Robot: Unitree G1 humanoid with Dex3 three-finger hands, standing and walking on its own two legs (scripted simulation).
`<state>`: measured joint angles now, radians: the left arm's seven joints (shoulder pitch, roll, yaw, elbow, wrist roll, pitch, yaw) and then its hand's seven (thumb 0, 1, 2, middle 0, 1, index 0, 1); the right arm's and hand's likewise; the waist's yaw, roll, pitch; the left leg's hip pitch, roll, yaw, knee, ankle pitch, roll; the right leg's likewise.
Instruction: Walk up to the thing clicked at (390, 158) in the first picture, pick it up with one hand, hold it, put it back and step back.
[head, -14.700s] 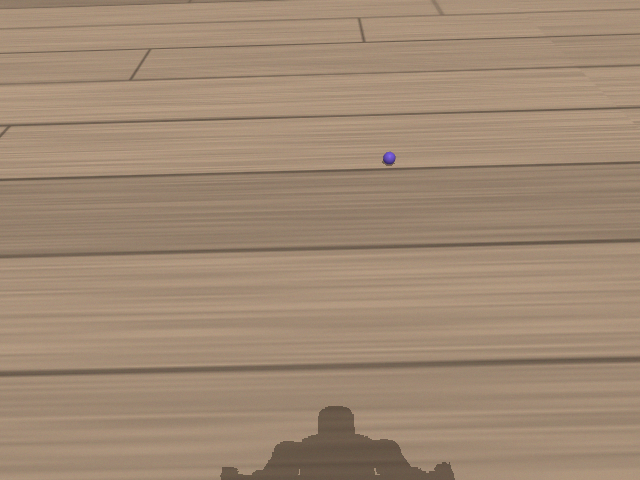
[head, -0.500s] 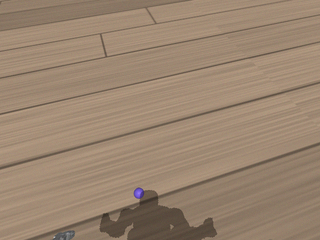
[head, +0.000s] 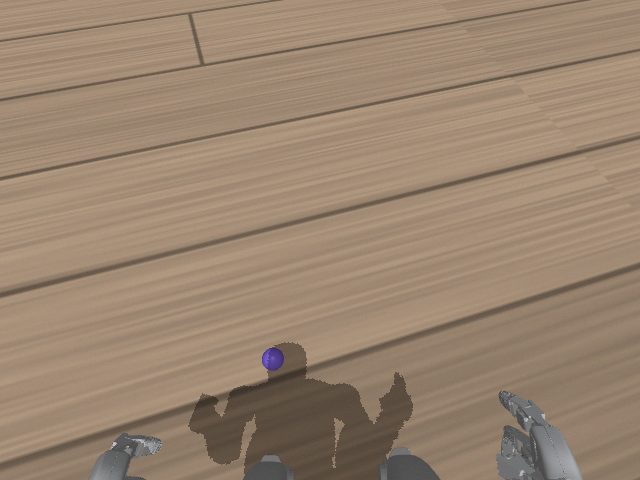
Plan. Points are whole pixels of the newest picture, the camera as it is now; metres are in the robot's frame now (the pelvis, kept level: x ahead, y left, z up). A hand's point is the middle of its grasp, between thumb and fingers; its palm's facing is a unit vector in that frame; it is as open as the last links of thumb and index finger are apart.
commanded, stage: rise first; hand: left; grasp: from above
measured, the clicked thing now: (272, 359) +0.47 +0.15 -0.67
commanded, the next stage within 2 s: none
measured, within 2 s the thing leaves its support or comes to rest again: neither
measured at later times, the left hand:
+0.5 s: hand out of the picture +0.15 +0.25 -0.23, palm faces -0.36 -0.72 -0.60, open 13.9 cm
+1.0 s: hand (215, 402) +0.31 +0.23 -0.41, palm faces -0.48 -0.19 -0.86, open 13.9 cm
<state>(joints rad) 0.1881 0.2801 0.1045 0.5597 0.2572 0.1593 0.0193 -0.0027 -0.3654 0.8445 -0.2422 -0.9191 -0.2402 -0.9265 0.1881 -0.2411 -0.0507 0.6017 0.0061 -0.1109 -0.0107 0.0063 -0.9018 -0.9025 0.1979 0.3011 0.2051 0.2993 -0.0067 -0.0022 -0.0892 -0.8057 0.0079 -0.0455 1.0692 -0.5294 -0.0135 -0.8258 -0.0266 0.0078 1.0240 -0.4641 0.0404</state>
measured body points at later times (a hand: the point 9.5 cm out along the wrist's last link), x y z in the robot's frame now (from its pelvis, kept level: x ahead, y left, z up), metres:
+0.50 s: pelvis -0.02 -0.01 -0.09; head +0.11 +0.00 +0.34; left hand +0.17 +0.29 -0.19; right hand +0.18 -0.26 -0.18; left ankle -0.01 +0.12 -0.67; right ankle +0.02 -0.15 -0.67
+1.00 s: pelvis -0.09 -0.01 -0.27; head +0.11 -0.01 +0.13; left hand +0.33 +0.24 -0.36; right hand +0.02 -0.29 -0.40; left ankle -0.01 +0.12 -0.67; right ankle +0.02 -0.15 -0.67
